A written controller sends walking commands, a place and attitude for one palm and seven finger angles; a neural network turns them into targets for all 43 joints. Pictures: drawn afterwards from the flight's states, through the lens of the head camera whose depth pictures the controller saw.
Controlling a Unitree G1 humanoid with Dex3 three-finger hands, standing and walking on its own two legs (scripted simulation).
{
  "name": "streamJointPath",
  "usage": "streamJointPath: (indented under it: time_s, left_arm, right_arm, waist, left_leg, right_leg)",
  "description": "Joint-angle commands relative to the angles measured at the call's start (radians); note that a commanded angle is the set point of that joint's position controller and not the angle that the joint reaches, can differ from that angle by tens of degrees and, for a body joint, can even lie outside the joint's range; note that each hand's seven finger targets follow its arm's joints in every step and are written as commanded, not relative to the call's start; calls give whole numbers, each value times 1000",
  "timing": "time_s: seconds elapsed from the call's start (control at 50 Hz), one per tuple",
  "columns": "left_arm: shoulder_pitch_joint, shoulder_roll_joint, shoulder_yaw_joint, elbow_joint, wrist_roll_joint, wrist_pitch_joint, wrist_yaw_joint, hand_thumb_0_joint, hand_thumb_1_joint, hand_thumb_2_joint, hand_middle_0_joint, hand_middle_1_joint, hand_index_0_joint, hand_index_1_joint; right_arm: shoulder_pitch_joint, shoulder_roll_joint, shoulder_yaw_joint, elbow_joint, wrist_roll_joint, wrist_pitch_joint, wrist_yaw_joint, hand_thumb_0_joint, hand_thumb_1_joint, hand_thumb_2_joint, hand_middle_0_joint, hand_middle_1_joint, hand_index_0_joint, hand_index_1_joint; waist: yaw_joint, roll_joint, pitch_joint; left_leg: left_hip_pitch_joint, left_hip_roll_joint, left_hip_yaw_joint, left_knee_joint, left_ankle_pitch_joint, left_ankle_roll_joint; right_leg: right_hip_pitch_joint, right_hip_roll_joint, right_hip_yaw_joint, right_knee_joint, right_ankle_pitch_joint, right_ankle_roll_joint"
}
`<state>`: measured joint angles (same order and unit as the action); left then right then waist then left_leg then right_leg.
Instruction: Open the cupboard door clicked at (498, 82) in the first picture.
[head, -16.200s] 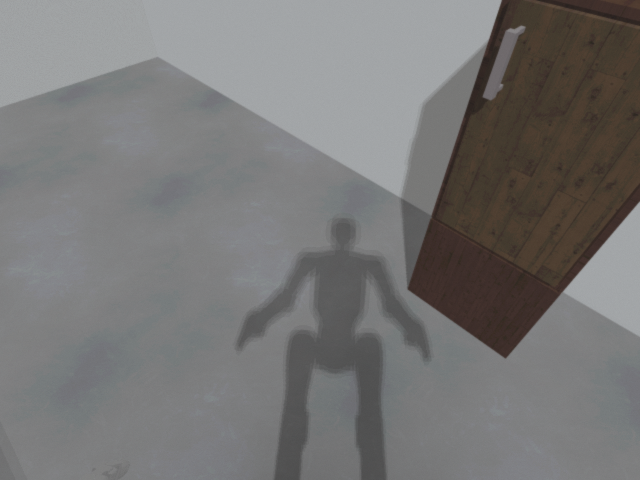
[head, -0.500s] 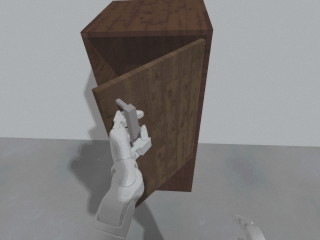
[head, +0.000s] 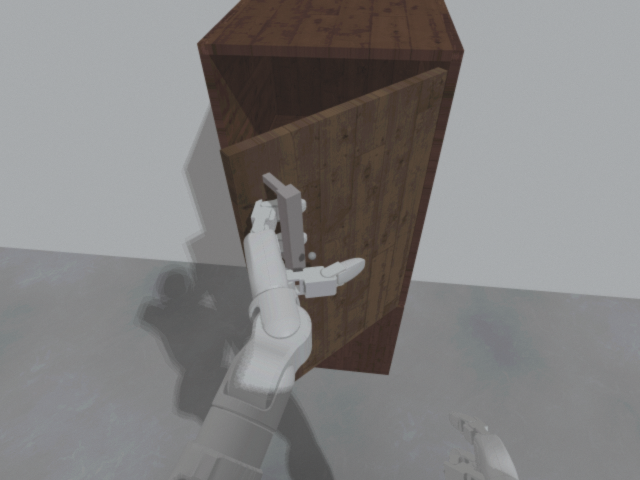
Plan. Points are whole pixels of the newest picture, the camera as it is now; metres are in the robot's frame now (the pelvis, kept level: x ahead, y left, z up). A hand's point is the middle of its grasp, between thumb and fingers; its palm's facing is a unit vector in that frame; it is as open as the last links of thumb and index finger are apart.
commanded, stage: open thumb and fingers to let go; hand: left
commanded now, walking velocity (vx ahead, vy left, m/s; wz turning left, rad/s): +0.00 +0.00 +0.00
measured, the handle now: (283, 225) +0.38 +0.08 +0.15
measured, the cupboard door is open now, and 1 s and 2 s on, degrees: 45 51 49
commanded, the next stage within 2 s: slide the hand sideways off the handle in 0.36 s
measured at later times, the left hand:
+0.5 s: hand (320, 262) +0.33 +0.03 +0.14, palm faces +0.28 -0.96 -0.03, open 15.1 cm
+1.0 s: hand (318, 293) +0.29 +0.03 +0.13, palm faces -0.13 -0.99 -0.02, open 16.3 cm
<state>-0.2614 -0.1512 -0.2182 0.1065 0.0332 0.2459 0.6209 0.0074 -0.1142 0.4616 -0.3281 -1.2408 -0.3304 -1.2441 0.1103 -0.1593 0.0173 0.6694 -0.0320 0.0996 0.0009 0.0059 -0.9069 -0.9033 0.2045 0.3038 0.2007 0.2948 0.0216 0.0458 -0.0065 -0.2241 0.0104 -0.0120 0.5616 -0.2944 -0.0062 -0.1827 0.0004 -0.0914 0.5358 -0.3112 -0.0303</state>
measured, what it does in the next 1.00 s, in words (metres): stands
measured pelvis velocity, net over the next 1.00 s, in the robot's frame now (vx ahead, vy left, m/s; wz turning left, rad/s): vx -0.01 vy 0.00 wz -0.04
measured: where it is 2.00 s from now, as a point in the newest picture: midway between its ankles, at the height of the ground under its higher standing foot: outside the picture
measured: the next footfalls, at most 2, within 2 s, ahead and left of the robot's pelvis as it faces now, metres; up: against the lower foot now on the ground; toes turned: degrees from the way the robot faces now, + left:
none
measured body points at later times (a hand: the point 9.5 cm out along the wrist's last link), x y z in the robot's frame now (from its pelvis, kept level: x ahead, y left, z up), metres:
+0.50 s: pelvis -0.01 +0.00 +0.00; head -0.03 -0.01 +0.45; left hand +0.31 +0.08 +0.14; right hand +0.16 -0.21 -0.10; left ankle +0.01 +0.12 -0.73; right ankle -0.01 -0.10 -0.73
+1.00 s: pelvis -0.01 +0.00 +0.00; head -0.05 -0.02 +0.45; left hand +0.29 +0.08 +0.14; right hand +0.16 -0.21 -0.08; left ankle +0.01 +0.12 -0.73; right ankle -0.01 -0.10 -0.73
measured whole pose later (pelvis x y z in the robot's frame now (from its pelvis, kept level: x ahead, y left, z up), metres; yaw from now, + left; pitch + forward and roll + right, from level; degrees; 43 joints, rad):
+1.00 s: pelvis -0.01 +0.00 +0.00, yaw -2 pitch -5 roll +0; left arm -0.11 0.02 -0.20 0.02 -0.07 0.13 0.13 -0.01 -0.50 0.30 -0.18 -0.31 -0.16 -0.31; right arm 0.17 -0.18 0.06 0.57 0.01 0.09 -0.02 0.01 -0.91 -0.90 0.21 0.30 0.20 0.29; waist 0.01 0.04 0.00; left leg -0.17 0.03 0.02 0.51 -0.26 -0.01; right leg -0.15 0.02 -0.06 0.50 -0.27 -0.04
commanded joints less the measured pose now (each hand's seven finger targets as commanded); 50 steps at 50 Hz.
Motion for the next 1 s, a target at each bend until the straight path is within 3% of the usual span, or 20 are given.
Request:
streamJointPath:
  time_s: [0.0, 0.08, 0.12, 0.2, 0.32, 0.36, 0.44, 0.46, 0.48, 0.5, 0.52, 0.58, 0.62, 0.66, 0.68, 0.76, 0.78, 0.84, 0.94, 0.98]
  left_arm:
    - [-371, -122, -37, -210, 34, -71, 7, 0, -500, 300, -283, -1100, -283, -1100]
    - [-375, -136, -38, -166, 32, -66, 21, 0, -500, 300, -250, -900, -250, -900]
    - [-395, -119, -12, -173, 22, -64, 30, 0, -500, 300, -233, -800, -233, -800]
    - [-380, -130, -19, -195, 29, -63, 39, 0, -500, 300, -200, -600, -200, -600]
    - [-380, -109, -10, -203, 30, -70, 41, 0, -500, 300, -150, -300, -150, -300]
    - [-385, -110, -6, -186, 28, -67, 45, 0, -500, 300, -150, -300, -150, -300]
    - [-379, -108, -3, -204, 32, -70, 51, 0, -500, 300, -150, -300, -150, -300]
    - [-304, -56, -219, -190, 103, -116, -181, 0, -500, 300, -150, -300, -150, -300]
    - [-380, 16, -148, -240, 57, -166, -305, 0, -500, 300, -150, -300, -150, -300]
    - [-418, 66, -127, -253, 36, -208, -371, 0, -500, 300, -150, -300, -150, -300]
    - [-434, 81, -135, -280, 22, -236, -431, 0, -500, 300, -150, -300, -150, -300]
    - [-383, 70, -127, -243, -75, -259, -577, 0, -500, 300, -150, -300, -150, -300]
    - [-388, 88, -46, -203, -155, -230, -579, 0, -500, 300, -150, -300, -150, -300]
    - [-358, 111, 29, -195, -200, -201, -549, 0, -500, 300, -150, -300, -150, -300]
    - [-326, 141, 69, -184, -203, -192, -530, 0, -500, 300, -150, -300, -150, -300]
    - [-262, 126, 64, -220, -150, -189, -468, 0, -500, 300, -150, -300, -150, -300]
    - [-236, 150, 67, -216, -126, -193, -463, 0, -500, 300, -150, -300, -150, -300]
    - [-203, 179, 74, -268, -91, -196, -460, 0, -500, 300, -150, -300, -150, -300]
    - [-155, 207, 84, -349, -94, -190, -487, 0, -500, 300, -150, -300, -150, -300]
    - [-128, 215, 94, -374, -110, -183, -496, 0, -500, 300, -150, -300, -150, -300]
  right_arm:
    - [-145, -80, -29, -153, 1, -44, 2, 0, -900, -900, 200, 300, 200, 300]
    - [-147, -80, -30, -145, 1, -45, 7, 0, -900, -900, 200, 300, 200, 300]
    - [-152, -83, -30, -149, -1, -43, 5, 0, -900, -900, 200, 300, 200, 300]
    - [-153, -80, -32, -149, -4, -40, 11, 0, -900, -900, 200, 300, 200, 300]
    - [-160, -78, -30, -147, -4, -36, 10, 0, -900, -900, 200, 300, 200, 300]
    - [-160, -76, -29, -144, -4, -36, 8, 0, -900, -900, 200, 300, 200, 300]
    - [-165, -74, -31, -146, -5, -37, 9, 0, -900, -900, 200, 300, 200, 300]
    - [-73, -116, -27, -135, -5, -16, 11, 0, -900, -900, 200, 300, 200, 300]
    - [-67, -118, -36, -177, 12, -5, -4, 0, -900, -900, 200, 300, 200, 300]
    - [-73, -111, -30, -190, 15, -9, -20, 0, -900, -900, 200, 300, 200, 300]
    - [-81, -107, -23, -206, 20, -15, -30, 0, -900, -900, 200, 300, 200, 300]
    - [-90, -98, -2, -238, 43, -43, -45, 0, -900, -900, 200, 300, 200, 300]
    - [-122, -99, 12, -239, 53, -62, -55, 0, -900, -900, 200, 300, 200, 300]
    - [-141, -102, 16, -241, 53, -83, -59, 0, -900, -900, 200, 300, 200, 300]
    - [-149, -104, 17, -238, 53, -87, -57, 0, -900, -900, 200, 300, 200, 300]
    - [-133, -100, 13, -249, 43, -91, -34, 0, -900, -900, 200, 300, 200, 300]
    - [-132, -104, 10, -248, 43, -86, -29, 0, -900, -900, 200, 300, 200, 300]
    - [-126, -101, 9, -268, 40, -70, -21, 0, -900, -900, 200, 300, 200, 300]
    - [-140, -96, 14, -292, 41, -57, -29, 0, -900, -900, 200, 300, 200, 300]
    - [-141, -96, 16, -296, 43, -60, -33, 0, -900, -900, 200, 300, 200, 300]
  waist:
    - [-2, -85, -239]
    - [-1, -128, -210]
    - [6, -153, -230]
    - [11, -123, -245]
    - [5, -93, -211]
    - [4, -129, -194]
    - [8, -119, -209]
    - [-74, -213, -146]
    - [-55, -152, -236]
    - [-42, -124, -278]
    - [-46, -68, -291]
    - [-50, -37, -240]
    - [-37, -93, -165]
    - [-11, -157, -142]
    - [4, -159, -130]
    - [15, -165, -132]
    - [19, -131, -126]
    - [21, -112, -148]
    - [22, -82, -153]
    - [21, -107, -157]
  left_leg:
    - [101, -3, -7, -49, 262, 8]
    - [81, 2, -16, -56, 244, 6]
    - [80, 0, -12, -63, 229, 8]
    - [85, 3, -6, -61, 243, 5]
    - [83, -2, 3, -53, 206, 8]
    - [73, -2, -1, -53, 196, 8]
    - [86, -6, 3, -51, 196, 9]
    - [100, -13, -7, -74, 248, 30]
    - [114, -17, 5, -69, 275, 36]
    - [128, -27, 10, -63, 293, 42]
    - [150, -29, 12, -61, 287, 44]
    - [154, -29, 1, -65, 220, 43]
    - [116, -27, -12, -89, 117, 35]
    - [93, -28, -17, -106, 72, 32]
    - [88, -27, -11, -109, 60, 29]
    - [89, -23, 4, -113, 84, 30]
    - [89, -23, 12, -110, 88, 30]
    - [91, -22, 22, -111, 109, 31]
    - [107, -22, 30, -114, 114, 34]
    - [112, -21, 29, -112, 128, 35]
  right_leg:
    - [-10, -8, 21, -69, 232, -16]
    - [-20, -2, 14, -74, 197, -19]
    - [-9, -1, 16, -80, 176, -16]
    - [-3, -1, 15, -74, 188, -19]
    - [-16, -7, 31, -108, 138, -20]
    - [-20, -8, 31, -116, 119, -17]
    - [-19, -11, 36, -122, 113, -17]
    - [-41, -5, 61, -78, 241, -16]
    - [1, -9, 57, -57, 316, -20]
    - [37, -12, 63, -43, 372, -18]
    - [39, -14, 64, -45, 379, -18]
    - [-3, -4, 48, -70, 296, -18]
    - [-30, 4, 42, -117, 155, -8]
    - [-28, 5, 47, -150, 64, -1]
    - [-29, 3, 51, -166, 21, -1]
    - [-30, -1, 54, -161, 34, 1]
    - [-32, -2, 62, -162, 38, -2]
    - [-7, -5, 68, -153, 80, -4]
    - [13, -6, 78, -170, 90, -3]
    - [22, -3, 75, -173, 108, 1]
